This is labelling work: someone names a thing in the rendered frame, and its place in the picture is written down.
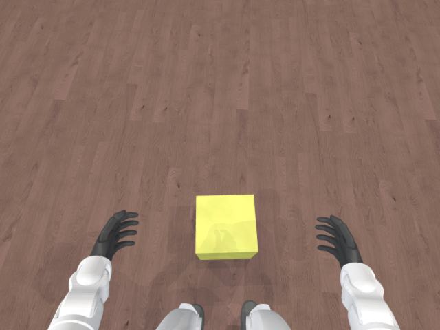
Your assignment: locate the robot thigh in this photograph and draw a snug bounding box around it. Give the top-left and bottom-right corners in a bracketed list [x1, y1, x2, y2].
[246, 309, 291, 330]
[156, 308, 202, 330]

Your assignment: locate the robot right forearm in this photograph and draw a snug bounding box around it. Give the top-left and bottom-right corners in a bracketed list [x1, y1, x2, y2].
[340, 263, 400, 330]

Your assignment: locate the left robot thigh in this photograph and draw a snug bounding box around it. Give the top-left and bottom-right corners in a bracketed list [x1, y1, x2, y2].
[156, 308, 202, 330]

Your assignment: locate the right robot thigh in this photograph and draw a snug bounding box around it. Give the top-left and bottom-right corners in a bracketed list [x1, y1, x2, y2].
[246, 309, 291, 330]

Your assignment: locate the robot left forearm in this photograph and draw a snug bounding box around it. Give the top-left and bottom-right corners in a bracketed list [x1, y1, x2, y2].
[48, 256, 112, 330]

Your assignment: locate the carton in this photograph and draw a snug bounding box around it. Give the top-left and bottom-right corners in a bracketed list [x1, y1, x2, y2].
[195, 195, 258, 260]

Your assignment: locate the right robot hand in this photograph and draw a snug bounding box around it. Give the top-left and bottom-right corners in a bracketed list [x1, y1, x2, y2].
[316, 215, 364, 269]

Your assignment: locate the left robot hand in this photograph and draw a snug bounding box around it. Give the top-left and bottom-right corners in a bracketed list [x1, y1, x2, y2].
[90, 210, 139, 261]

